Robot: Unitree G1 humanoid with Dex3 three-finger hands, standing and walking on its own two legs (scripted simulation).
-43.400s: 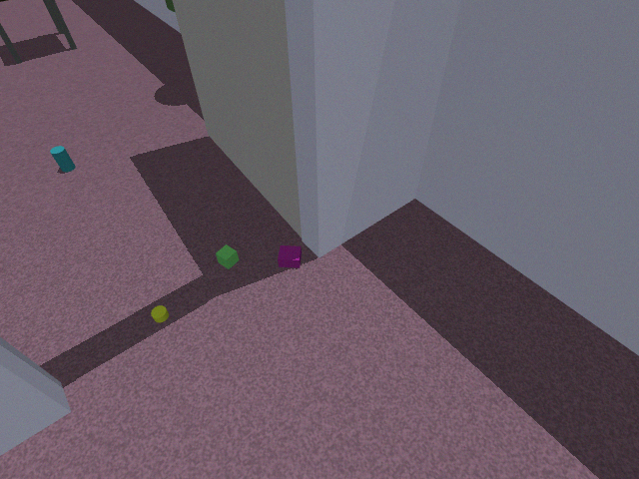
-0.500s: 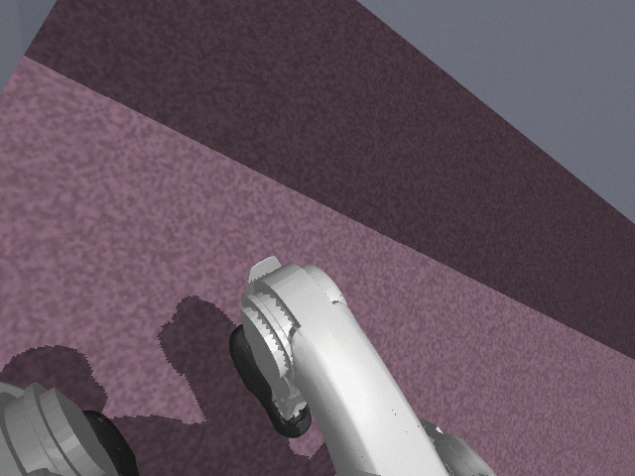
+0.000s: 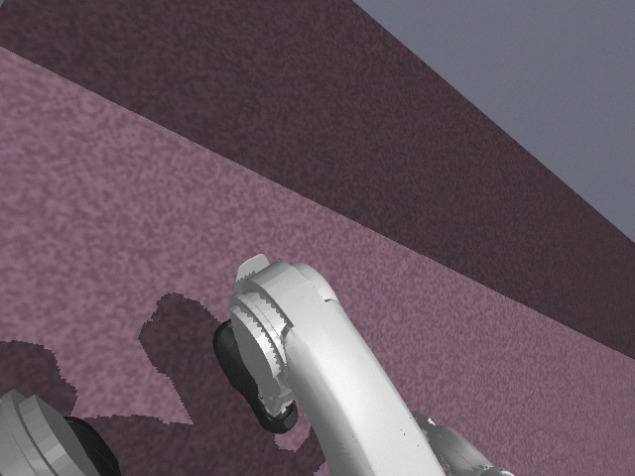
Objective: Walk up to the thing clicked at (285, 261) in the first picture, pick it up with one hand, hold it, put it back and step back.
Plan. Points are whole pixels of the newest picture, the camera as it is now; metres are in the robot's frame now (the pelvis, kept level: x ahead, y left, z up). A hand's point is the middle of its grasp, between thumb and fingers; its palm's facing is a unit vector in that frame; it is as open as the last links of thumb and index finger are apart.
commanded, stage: rest palm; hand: left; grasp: from above
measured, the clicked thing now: out of the picture +0.53 +0.30 -0.29
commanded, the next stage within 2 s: close in 0.68 s
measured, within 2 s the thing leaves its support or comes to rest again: neither
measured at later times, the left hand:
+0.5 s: hand out of the picture +0.51 +0.29 -0.27, palm faces -0.46 -0.13 -0.88, open 12.5 cm
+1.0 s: hand out of the picture +0.51 +0.29 -0.27, palm faces -0.47 -0.13 -0.87, open 12.0 cm
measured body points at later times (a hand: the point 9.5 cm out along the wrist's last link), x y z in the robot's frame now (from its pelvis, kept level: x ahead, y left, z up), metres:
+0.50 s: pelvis +0.00 +0.00 +0.00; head +0.31 +0.12 +0.30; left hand +0.53 +0.29 -0.22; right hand +0.02 -0.23 -0.05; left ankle +0.06 +0.13 -0.28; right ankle +0.11 -0.11 -0.28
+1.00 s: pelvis +0.00 +0.00 +0.00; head +0.32 +0.12 +0.30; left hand +0.53 +0.29 -0.22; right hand +0.02 -0.24 -0.05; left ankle +0.06 +0.13 -0.28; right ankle +0.11 -0.11 -0.28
